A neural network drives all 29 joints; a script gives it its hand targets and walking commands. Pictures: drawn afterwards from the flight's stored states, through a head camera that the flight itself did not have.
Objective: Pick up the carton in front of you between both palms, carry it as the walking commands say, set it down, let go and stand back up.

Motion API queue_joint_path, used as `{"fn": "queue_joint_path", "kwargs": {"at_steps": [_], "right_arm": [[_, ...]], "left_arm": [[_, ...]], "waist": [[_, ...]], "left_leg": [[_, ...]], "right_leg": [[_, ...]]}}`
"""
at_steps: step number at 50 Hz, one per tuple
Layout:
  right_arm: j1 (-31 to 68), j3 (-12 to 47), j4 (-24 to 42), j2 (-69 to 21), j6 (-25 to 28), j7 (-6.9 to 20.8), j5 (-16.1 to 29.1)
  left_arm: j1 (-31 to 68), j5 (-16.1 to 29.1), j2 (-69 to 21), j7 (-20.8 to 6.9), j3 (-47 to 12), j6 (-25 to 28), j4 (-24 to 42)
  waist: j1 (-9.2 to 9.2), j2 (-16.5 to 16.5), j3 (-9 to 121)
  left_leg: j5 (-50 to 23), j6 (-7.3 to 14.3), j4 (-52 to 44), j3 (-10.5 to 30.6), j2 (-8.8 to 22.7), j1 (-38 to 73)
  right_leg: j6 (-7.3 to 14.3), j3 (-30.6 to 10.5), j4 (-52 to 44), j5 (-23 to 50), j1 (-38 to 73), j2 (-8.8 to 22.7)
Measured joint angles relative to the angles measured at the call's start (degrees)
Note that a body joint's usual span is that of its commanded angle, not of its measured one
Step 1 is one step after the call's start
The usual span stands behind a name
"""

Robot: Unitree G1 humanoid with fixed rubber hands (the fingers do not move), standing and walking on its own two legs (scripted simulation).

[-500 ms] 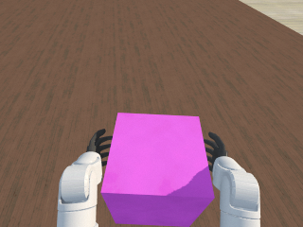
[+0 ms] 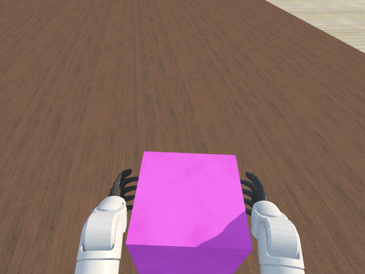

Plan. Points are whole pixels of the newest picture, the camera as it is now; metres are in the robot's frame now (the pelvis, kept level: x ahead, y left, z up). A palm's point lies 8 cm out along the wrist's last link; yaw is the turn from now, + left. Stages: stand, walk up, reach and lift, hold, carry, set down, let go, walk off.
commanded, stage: carry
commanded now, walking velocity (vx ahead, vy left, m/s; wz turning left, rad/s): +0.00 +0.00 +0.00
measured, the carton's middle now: (186, 219) +0.27 +0.00 -0.02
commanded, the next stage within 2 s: hold in 1.18 s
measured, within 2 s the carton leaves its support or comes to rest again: neither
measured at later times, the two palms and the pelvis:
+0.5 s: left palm (119, 212) +0.25 +0.14 +0.04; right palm (261, 216) +0.25 -0.16 +0.05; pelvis -0.04 -0.01 +0.00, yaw +0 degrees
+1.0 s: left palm (122, 217) +0.24 +0.14 +0.04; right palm (267, 222) +0.24 -0.16 +0.04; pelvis -0.05 -0.01 +0.00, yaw +0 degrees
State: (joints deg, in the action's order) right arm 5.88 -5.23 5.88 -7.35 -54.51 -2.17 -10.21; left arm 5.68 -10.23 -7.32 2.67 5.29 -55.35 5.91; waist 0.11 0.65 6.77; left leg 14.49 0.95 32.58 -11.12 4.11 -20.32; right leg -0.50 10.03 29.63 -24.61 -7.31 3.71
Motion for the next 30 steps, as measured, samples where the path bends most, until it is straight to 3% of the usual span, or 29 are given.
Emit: {"fn": "queue_joint_path", "kwargs": {"at_steps": [14,18,30], "right_arm": [[6.6,-5.3,-18.0,-0.8,14.8,1.7,-4.2],[7.3,-5.9,-17.9,-1.0,16.2,1.7,-4.0],[5.4,-4.3,-14.4,-0.6,13.2,1.3,-3.0]], "left_arm": [[6.7,-4.3,-0.8,-1.7,5.1,14.7,-18.0],[7.3,-4.2,-1.0,-1.6,5.5,16.0,-17.7],[5.4,-3.2,-0.6,-1.1,3.7,13.0,-14.2]], "waist": [[-0.15,-0.3,-1.1],[-0.12,-0.3,-1.6],[-0.26,-0.3,-1.4]], "left_leg": [[-4.2,0.2,-2.9,0.1,0.5,-0.6],[-5.0,0.2,-3.3,0.1,0.6,-1.0],[-5.5,-0.1,-3.2,0.3,1.0,-1.6]], "right_leg": [[0.8,0.2,0.0,2.6,-1.9,-0.7],[1.0,0.2,0.2,3.0,-2.7,-0.8],[1.4,0.3,1.0,3.1,-3.6,-1.0]]}}
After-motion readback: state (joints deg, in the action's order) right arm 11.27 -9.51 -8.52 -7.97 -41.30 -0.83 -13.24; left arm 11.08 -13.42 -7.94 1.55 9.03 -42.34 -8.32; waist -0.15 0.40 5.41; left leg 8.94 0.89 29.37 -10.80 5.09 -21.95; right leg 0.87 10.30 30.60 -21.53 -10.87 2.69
